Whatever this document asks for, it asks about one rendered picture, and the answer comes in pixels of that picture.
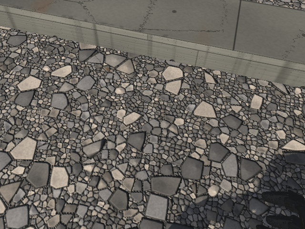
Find robot right hand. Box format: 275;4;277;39
256;190;305;229

